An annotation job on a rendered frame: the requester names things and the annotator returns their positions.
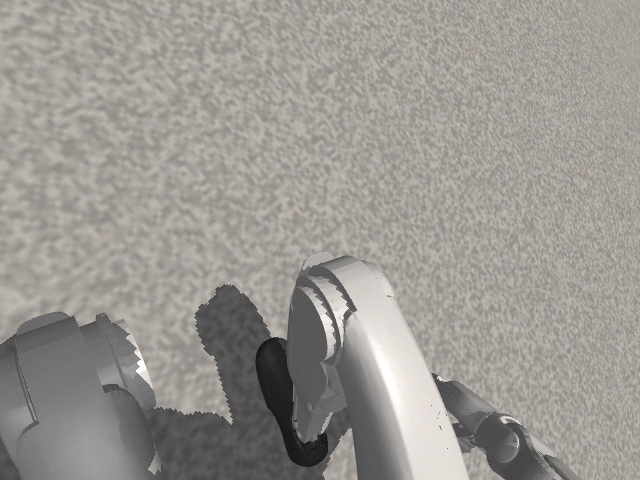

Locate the right robot foot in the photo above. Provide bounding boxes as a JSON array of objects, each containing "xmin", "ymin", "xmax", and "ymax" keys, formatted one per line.
[{"xmin": 256, "ymin": 338, "xmax": 328, "ymax": 467}]

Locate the right robot arm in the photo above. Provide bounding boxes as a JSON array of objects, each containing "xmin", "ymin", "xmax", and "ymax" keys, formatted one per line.
[{"xmin": 475, "ymin": 413, "xmax": 581, "ymax": 480}]

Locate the right robot hand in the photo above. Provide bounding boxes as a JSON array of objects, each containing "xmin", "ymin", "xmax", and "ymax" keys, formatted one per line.
[{"xmin": 431, "ymin": 373, "xmax": 499, "ymax": 453}]

